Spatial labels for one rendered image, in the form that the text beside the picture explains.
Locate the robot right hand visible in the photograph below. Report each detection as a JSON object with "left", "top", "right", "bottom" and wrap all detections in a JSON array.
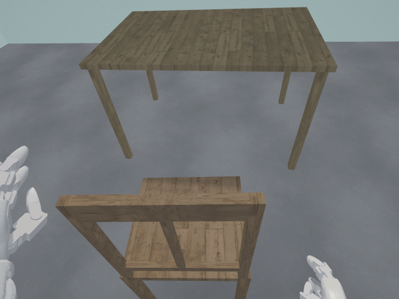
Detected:
[{"left": 300, "top": 255, "right": 346, "bottom": 299}]

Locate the chair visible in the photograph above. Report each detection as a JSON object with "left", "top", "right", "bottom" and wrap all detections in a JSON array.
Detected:
[{"left": 55, "top": 176, "right": 266, "bottom": 299}]

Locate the robot left hand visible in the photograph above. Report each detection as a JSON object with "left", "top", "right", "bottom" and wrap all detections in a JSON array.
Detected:
[{"left": 0, "top": 146, "right": 47, "bottom": 260}]

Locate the left robot forearm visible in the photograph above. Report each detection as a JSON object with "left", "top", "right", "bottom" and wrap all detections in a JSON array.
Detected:
[{"left": 0, "top": 260, "right": 17, "bottom": 299}]

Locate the table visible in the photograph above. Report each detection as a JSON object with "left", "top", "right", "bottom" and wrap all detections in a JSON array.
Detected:
[{"left": 79, "top": 7, "right": 337, "bottom": 170}]

